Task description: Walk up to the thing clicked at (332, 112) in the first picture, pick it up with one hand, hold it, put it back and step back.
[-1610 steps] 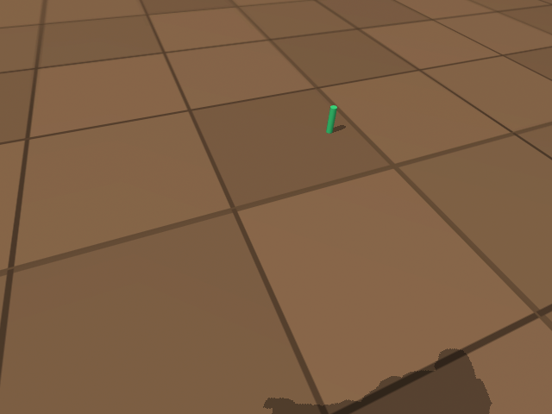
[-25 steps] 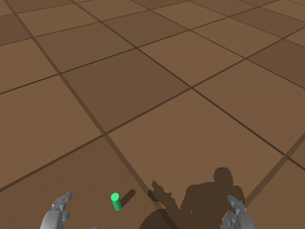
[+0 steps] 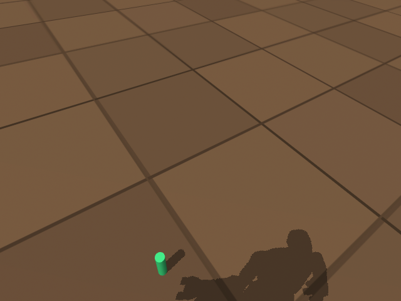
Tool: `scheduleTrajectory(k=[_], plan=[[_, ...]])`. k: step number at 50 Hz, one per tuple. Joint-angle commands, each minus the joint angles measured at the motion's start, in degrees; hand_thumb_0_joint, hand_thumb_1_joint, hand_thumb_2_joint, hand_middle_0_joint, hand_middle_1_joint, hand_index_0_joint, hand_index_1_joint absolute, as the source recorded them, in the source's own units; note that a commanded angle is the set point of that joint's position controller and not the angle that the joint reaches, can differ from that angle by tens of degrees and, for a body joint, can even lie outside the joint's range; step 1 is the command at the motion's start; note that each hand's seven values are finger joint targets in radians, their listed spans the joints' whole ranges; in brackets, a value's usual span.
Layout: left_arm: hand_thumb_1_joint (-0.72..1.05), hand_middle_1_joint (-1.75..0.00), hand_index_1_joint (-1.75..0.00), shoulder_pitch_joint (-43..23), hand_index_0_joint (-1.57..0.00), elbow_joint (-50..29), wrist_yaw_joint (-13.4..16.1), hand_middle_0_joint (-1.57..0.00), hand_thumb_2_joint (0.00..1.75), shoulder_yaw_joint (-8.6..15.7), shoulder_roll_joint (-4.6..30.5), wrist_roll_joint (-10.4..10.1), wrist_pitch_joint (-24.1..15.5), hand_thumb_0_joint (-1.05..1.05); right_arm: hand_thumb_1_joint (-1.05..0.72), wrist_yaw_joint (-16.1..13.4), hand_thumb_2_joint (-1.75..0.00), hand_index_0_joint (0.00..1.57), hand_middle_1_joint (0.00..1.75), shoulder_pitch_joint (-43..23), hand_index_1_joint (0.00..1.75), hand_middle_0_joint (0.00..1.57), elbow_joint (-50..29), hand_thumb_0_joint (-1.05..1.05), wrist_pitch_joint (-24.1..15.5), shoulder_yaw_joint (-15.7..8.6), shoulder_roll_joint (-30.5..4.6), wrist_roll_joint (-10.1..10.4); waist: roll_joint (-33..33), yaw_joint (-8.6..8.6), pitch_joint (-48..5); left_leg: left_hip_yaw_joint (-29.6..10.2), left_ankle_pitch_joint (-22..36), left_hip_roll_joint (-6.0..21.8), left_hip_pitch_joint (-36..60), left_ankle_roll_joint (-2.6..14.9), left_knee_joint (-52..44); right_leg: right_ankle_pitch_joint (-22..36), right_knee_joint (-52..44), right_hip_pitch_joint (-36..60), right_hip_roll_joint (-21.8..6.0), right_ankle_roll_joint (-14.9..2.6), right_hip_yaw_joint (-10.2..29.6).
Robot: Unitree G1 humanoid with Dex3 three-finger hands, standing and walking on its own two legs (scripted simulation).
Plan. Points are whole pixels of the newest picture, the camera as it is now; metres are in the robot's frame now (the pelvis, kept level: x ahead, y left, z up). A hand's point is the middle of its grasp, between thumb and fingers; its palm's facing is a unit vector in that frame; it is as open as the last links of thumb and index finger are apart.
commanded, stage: stand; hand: left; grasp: from the side
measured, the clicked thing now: (161, 264) +0.42 +0.15 -0.68
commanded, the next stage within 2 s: step back in 1.70 s
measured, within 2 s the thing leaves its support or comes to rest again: neither
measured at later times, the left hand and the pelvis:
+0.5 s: hand out of the picture +0.04 +0.24 -0.15, palm faces +0.00 -0.94 -0.35, open 7.4 cm; pelvis -0.01 -0.01 +0.01, yaw +0 degrees
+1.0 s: hand out of the picture +0.07 +0.24 -0.15, palm faces -0.02 -0.94 -0.34, open 7.4 cm; pelvis +0.01 -0.01 +0.02, yaw +0 degrees
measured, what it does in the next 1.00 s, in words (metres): stands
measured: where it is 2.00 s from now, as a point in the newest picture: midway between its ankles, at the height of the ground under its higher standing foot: outside the picture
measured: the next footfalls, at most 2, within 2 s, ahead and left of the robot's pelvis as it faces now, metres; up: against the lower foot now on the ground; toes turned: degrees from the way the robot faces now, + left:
none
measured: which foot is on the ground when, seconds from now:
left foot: down 0.00-1.00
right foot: down 0.00-1.00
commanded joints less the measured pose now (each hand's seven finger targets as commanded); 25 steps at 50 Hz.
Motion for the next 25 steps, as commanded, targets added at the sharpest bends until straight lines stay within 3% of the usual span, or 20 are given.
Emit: scheduleTrajectory(k=[1, 5, 11, 25], plan=[[0.9, -0.3, -0.3, -3.45, -0.2, -0.97, 0.65, -0.2, 0.9, 1.92, 10.64, -0.15, -2.18, 0.0, -0.9, -0.67, -0.9, 0.2, 0.3, -2.72, 0.3, 0.2, -2.24, 0.0, -1.61, -2.03, -11.27, 0.3, 1.19, -0.44, -2.08, -6.88, 3.32, 5.07, 2.57, 1.87, -11.35, 4.65, -8.96, 2.13, -4.02, -3.0, 4.87], [0.9, -0.3, -0.3, -3.45, -0.2, 2.34, 0.57, -0.2, 0.9, 1.42, 10.75, -0.28, -2.17, 0.0, -0.9, -0.7, -0.9, 0.2, 0.3, -3.85, 0.3, 0.2, 0.02, 0.0, -1.45, -1.83, -11.75, 0.61, 0.92, -0.06, -1.18, -6.74, 4.69, 5.27, 4.31, 1.56, -12.74, 5.11, -10.99, 3.11, -4.22, -2.51, 4.56], [0.9, -0.3, -0.3, -4.48, -0.2, 5.55, 0.35, -0.2, 0.9, 1.21, 11.2, -0.16, -1.85, 0.0, -0.9, -0.62, -0.9, 0.2, 0.3, -4.35, 0.3, 0.2, 2.33, 0.0, -1.05, -1.58, -12.03, 0.71, 1.04, -0.23, 0.75, -7.21, -0.79, 5.44, 2.78, 1.26, -16.02, 2.1, -12.9, 3.58, -4.14, -2.24, 4.34], [0.9, -0.3, -0.3, -7.06, -0.2, 8.33, 0.24, -0.2, 0.9, 0.88, 11.79, -0.27, -2.1, 0.0, -0.9, -0.38, -0.9, 0.2, 0.3, -6.14, 0.3, 0.2, 4.81, 0.0, -1.06, -0.99, -12.43, 1.07, 0.42, -0.27, -0.67, -6.05, 5.45, 5.53, 5.61, 0.84, -15.89, 4.39, -15.21, 4.72, -4.93, -1.99, 4.58]])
